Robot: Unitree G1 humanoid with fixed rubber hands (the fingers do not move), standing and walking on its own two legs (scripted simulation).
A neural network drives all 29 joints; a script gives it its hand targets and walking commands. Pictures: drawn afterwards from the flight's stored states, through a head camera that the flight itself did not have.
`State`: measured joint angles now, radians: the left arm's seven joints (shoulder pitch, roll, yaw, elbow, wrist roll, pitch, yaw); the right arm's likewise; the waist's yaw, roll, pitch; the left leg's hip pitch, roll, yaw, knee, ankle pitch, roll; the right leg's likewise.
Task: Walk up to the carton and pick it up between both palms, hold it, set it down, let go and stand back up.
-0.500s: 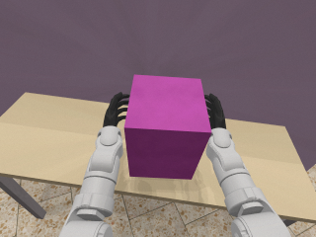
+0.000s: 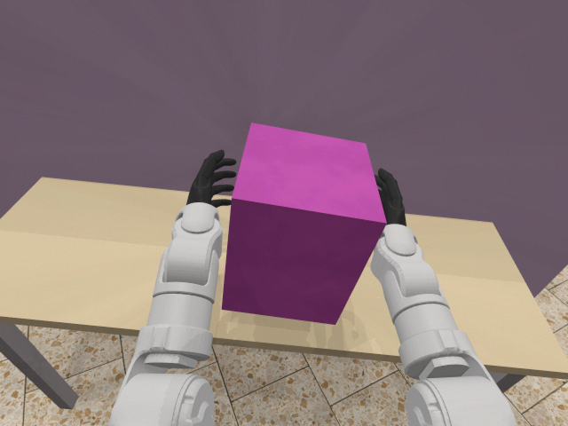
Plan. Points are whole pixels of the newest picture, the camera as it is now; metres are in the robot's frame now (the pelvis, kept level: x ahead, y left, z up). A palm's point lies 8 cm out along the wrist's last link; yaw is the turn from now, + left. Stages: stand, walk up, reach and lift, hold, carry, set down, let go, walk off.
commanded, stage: reach and lift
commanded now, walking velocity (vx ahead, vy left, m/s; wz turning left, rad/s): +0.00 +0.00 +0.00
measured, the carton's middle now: (294, 225) +0.38 -0.01 +0.11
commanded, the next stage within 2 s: hold in 0.90 s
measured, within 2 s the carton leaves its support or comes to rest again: neither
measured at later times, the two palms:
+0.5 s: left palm (205, 194) +0.38 +0.12 +0.17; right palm (392, 210) +0.38 -0.14 +0.15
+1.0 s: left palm (197, 189) +0.37 +0.13 +0.18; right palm (390, 206) +0.37 -0.14 +0.17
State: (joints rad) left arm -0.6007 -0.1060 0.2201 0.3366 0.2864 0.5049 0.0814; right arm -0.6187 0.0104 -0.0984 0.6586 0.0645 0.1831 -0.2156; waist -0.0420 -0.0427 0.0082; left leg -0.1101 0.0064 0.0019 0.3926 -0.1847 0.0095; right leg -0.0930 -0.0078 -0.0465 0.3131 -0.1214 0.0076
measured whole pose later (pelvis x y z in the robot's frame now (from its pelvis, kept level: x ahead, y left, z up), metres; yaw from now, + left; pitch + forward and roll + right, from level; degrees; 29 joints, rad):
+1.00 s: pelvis +0.01 -0.01 +0.00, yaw +1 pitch -10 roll -1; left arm -0.60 -0.10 0.24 0.10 0.36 0.68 0.00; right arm -0.61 0.02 -0.03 0.48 0.14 0.25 -0.27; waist -0.07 -0.07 0.10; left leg 0.00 0.01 -0.03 0.39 -0.21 -0.01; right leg 0.02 0.00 -0.07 0.31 -0.16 0.00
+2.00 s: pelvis +0.01 -0.02 +0.00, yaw +2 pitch -12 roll -1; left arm -0.62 -0.10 0.28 0.07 0.39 0.74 -0.04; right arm -0.63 0.03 -0.01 0.48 0.16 0.28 -0.29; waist -0.10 -0.09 0.10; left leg 0.04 0.02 -0.04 0.37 -0.19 -0.01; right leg 0.06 0.01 -0.08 0.31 -0.15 -0.01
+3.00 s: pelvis +0.00 -0.02 +0.00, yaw +2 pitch -12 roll -1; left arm -0.64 -0.11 0.31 0.08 0.40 0.73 -0.06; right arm -0.64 0.05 -0.04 0.47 0.12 0.27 -0.28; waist -0.08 -0.07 0.12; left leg 0.04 0.02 -0.03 0.35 -0.17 -0.01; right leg 0.05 0.01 -0.08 0.31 -0.14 -0.02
